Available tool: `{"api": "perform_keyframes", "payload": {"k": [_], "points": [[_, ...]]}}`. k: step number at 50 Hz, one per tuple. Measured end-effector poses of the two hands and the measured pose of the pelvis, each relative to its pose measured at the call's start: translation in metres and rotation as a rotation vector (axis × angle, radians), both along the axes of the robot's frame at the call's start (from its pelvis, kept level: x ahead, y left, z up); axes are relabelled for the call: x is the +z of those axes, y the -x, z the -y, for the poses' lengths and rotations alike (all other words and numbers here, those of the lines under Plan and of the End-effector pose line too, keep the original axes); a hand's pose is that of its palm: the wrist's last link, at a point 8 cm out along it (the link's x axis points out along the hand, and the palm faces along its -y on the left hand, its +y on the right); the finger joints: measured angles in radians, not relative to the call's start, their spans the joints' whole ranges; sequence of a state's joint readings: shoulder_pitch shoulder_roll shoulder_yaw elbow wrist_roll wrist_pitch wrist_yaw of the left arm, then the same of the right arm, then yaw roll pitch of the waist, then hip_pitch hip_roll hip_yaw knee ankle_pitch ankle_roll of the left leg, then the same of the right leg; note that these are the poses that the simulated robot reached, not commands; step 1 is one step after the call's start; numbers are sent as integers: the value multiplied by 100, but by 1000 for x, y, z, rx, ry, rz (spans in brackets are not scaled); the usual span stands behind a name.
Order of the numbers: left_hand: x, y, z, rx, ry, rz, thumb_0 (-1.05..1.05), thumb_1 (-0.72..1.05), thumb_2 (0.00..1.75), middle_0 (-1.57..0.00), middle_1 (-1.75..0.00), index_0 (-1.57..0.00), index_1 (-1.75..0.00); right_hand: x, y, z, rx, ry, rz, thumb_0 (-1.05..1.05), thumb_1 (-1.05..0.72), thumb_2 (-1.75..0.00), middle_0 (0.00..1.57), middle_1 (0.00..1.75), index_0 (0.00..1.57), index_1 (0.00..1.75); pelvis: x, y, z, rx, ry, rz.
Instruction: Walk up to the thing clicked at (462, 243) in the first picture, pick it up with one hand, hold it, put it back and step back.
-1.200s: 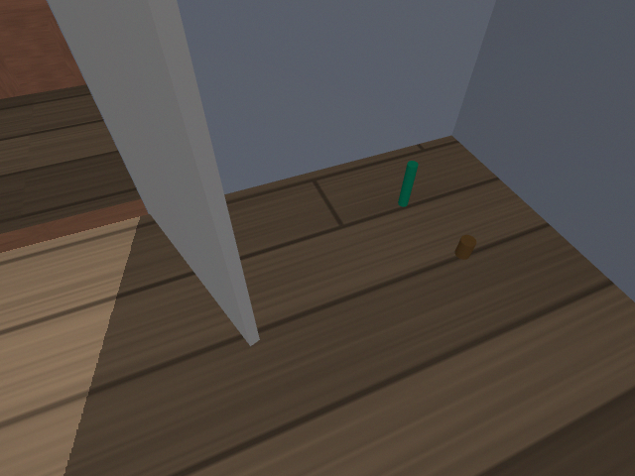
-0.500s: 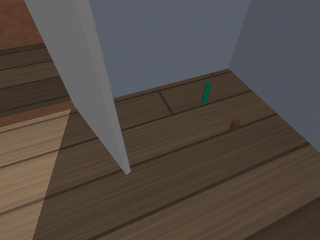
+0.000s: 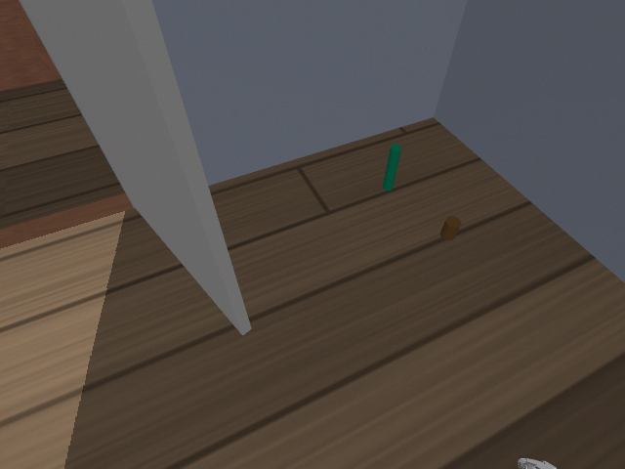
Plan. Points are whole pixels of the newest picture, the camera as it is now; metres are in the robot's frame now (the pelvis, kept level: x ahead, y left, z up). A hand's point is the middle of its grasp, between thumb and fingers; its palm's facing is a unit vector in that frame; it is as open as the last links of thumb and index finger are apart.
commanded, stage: walk up
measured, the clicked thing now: (450, 228) +1.11 -0.51 -0.73
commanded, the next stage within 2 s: none
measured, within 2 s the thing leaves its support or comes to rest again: neither
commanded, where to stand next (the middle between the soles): +0.03 -0.02 m, yaw -133 degrees
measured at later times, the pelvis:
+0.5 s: pelvis -0.01 +0.09 +0.00, yaw -26 degrees
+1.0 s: pelvis +0.04 +0.06 -0.01, yaw -56 degrees
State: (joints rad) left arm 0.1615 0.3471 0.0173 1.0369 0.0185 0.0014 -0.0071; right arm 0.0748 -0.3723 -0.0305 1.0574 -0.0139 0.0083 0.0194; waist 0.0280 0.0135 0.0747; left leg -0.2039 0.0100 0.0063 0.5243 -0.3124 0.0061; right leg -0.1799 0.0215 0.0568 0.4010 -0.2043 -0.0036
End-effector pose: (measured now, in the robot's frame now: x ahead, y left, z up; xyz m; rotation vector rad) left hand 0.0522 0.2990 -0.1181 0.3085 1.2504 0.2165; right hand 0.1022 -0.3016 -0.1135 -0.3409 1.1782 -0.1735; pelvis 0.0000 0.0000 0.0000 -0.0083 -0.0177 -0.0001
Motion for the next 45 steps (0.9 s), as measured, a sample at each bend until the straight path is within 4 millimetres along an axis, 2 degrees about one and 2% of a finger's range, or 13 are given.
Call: {"api": "perform_keyframes", "payload": {"k": [4,8,11,17,22,25,28,35,38,42,45], "points": [[-2,2,-17,-64,-13,-45,0,90,90,-21,-30,-20,-30,12,3,-2,-83,18,82,1,-91,-89,20,30,20,30,-1,7,-17,-95,-8,-12],[-13,-12,-37,-143,-5,-69,0,90,90,-21,-30,-20,-30,21,19,-14,-141,55,136,1,-91,-90,20,30,20,30,-7,13,-40,-168,4,-19],[-21,-35,-49,-197,0,-51,0,90,90,-21,-30,-20,-30,23,46,-29,-184,81,129,1,-91,-90,20,30,20,30,-10,17,-56,-210,2,-1],[-8,-88,-54,-335,32,9,0,91,90,-20,-30,-20,-30,34,110,-58,-326,71,73,1,-90,-89,20,30,20,30,3,17,-74,-303,38,6],[1,-124,-50,-464,22,9,0,91,90,-20,-30,-20,-30,31,153,-72,-450,59,78,1,-90,-89,20,30,20,30,3,13,-84,-403,27,7],[8,-148,-37,-550,8,10,0,91,90,-20,-30,-20,-30,25,180,-79,-521,48,75,1,-90,-89,20,30,20,30,2,10,-86,-462,16,3],[13,-175,-14,-642,-3,33,0,91,90,-20,-30,-20,-30,17,208,-83,-593,34,63,1,-90,-89,20,30,20,30,-1,9,-85,-520,4,1],[22,-229,62,-827,-14,170,0,91,90,-20,-30,-20,-30,-15,262,-81,-751,-5,31,1,-90,-90,20,30,20,30,-19,8,-66,-638,9,1],[27,-237,87,-874,4,216,0,91,90,-20,-30,-20,-30,-18,268,-81,-798,-23,24,1,-91,-90,20,30,20,30,-18,6,-60,-712,5,17],[31,-244,112,-932,19,184,0,91,90,-20,-30,-20,-30,-7,264,-81,-843,-21,84,1,-91,-90,20,30,20,30,-9,-4,-55,-811,5,17],[29,-257,132,-991,38,174,0,90,90,-21,-30,-20,-30,0,264,-82,-878,14,106,1,-91,-90,20,30,20,30,-8,-14,-54,-874,7,9]]}}
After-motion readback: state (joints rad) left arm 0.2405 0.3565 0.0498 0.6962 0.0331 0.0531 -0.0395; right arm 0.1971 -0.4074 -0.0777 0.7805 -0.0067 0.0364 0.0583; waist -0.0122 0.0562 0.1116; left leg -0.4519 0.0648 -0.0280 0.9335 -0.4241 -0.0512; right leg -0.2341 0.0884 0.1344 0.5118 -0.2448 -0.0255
